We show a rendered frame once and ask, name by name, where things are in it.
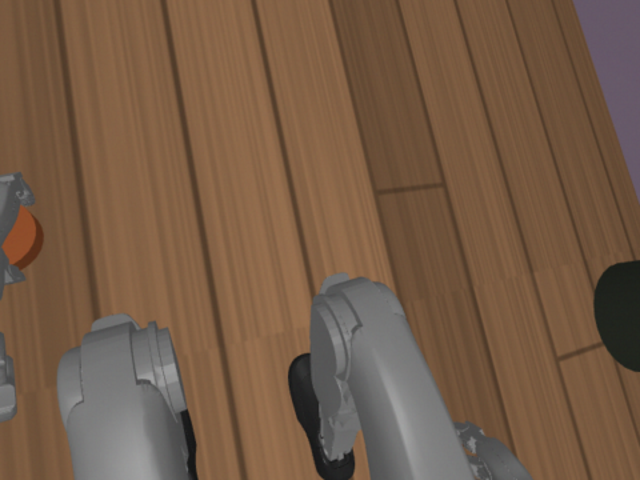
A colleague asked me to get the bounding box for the right robot foot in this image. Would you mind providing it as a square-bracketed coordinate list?
[288, 353, 355, 480]

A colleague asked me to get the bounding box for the left robot foot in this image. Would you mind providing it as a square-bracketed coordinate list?
[180, 409, 198, 480]

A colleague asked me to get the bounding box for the tin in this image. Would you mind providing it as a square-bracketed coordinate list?
[2, 205, 44, 270]

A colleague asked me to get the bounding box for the right robot hand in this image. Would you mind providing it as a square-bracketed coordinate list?
[453, 421, 533, 480]

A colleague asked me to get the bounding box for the left robot arm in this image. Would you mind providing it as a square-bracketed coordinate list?
[0, 246, 17, 422]

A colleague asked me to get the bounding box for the left robot hand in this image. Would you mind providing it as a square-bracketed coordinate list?
[0, 172, 35, 285]

